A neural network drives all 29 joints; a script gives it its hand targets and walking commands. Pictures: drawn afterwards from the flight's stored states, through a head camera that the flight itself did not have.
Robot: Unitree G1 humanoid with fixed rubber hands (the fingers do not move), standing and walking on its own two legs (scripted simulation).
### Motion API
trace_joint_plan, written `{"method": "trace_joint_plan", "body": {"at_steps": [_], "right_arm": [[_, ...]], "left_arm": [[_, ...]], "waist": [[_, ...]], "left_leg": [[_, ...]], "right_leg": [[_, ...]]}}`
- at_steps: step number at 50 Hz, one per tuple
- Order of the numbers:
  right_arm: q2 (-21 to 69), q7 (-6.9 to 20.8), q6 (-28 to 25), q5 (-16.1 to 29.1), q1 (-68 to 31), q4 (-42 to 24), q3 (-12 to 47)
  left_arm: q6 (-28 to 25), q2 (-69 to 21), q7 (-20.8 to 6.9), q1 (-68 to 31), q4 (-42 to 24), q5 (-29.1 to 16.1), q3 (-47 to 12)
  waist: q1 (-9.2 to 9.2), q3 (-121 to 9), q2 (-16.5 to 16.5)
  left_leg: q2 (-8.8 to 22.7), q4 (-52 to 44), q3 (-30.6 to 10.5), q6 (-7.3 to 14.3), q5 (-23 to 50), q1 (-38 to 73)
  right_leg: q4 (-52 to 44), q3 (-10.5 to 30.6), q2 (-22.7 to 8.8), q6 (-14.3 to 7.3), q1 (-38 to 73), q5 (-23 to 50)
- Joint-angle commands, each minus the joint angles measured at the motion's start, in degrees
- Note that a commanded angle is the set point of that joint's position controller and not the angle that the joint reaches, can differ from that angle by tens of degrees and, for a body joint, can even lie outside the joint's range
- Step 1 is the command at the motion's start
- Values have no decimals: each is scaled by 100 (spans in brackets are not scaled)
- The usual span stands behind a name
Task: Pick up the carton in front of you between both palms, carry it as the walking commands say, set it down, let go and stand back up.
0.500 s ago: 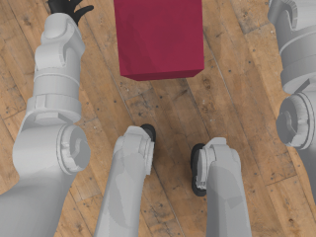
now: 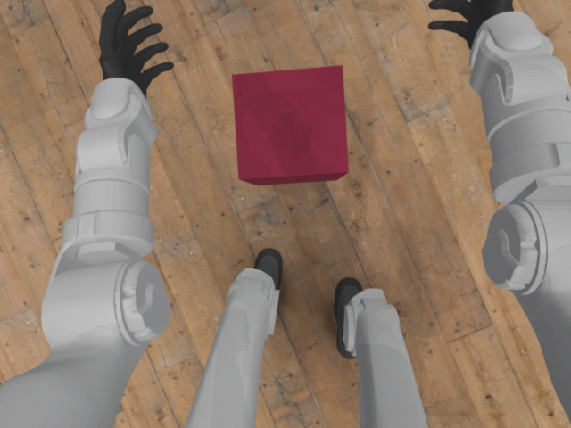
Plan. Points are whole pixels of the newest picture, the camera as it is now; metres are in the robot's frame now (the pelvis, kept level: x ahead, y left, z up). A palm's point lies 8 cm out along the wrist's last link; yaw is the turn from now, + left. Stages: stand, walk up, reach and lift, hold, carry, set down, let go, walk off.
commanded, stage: let go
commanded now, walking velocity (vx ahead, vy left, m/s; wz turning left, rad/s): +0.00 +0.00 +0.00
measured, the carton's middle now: (292, 135) +0.52 +0.08 -0.49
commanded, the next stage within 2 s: stand in 1.46 s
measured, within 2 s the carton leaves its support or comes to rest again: neither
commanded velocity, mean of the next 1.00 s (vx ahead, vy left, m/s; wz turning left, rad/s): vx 0.00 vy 0.00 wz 0.00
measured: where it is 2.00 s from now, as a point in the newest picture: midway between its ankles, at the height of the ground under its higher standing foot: (306, 315)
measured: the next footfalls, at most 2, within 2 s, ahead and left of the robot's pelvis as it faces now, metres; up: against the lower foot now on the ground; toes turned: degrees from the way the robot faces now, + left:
none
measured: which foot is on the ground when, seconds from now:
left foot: down 0.00-1.00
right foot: down 0.00-1.00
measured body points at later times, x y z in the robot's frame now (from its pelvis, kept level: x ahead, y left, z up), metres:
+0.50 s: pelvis +0.05 +0.02 +0.11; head +0.27 +0.03 +0.50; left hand +0.38 +0.27 +0.00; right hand +0.44 -0.16 +0.00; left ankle +0.10 +0.12 -0.58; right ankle +0.05 -0.11 -0.58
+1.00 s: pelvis +0.09 +0.00 +0.16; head +0.14 +0.00 +0.61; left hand +0.25 +0.24 +0.08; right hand +0.30 -0.22 +0.08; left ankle +0.10 +0.12 -0.58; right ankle +0.05 -0.11 -0.58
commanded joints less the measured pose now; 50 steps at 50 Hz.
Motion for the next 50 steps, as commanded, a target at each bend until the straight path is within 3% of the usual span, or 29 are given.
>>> {"method": "trace_joint_plan", "body": {"at_steps": [1,5,9,15,22,34,42,50], "right_arm": [[-427,19,-158,-215,-1308,-520,-244],[-90,-142,-230,-507,-488,-832,-478],[430,-471,-301,-656,719,-1619,-592],[846,-730,-479,-484,2262,-2801,-377],[913,-523,-814,-355,4054,-2964,-184],[786,-221,-1337,-147,6791,-3067,106],[773,-114,-1446,-16,8032,-3412,434],[722,45,-1156,111,8777,-3762,672]], "left_arm": [[-169,544,-93,-943,-557,197,92],[-267,531,-306,-227,-731,486,50],[-394,627,-593,773,-1113,722,-183],[-562,754,-928,2154,-1552,677,-680],[-833,551,-1080,3866,-1602,327,-1176],[-1247,499,-863,6527,-2304,11,-1858],[-1285,604,-837,7527,-2578,-105,-2087],[-1001,758,-868,7751,-2509,-37,-2046]], "waist": [[159,-5785,-528],[79,-6131,-460],[15,-6378,-342],[-49,-5505,-56],[-194,-4158,146],[-374,-2651,492],[-557,-1204,71],[-756,-16,-139]], "left_leg": [[-177,-462,447,-196,2274,4406],[-190,-817,471,-153,2653,4967],[-206,-1190,448,-51,3064,5611],[-90,-1825,199,54,3076,6912],[101,-2462,-120,11,2813,8103],[133,-3315,-310,-91,3261,9494],[-27,-4110,-66,-29,2248,9484],[-190,-4496,94,-24,1560,9981]], "right_leg": [[-1155,-229,77,167,2610,1736],[-1579,-181,89,234,3390,2337],[-1973,-123,99,326,4215,2990],[-2731,-195,73,337,4210,2346],[-3387,-275,5,207,4207,1502],[-4271,-168,-87,27,5647,1504],[-4985,-86,-269,65,7453,1811],[-5494,-28,-437,76,7888,1769]]}}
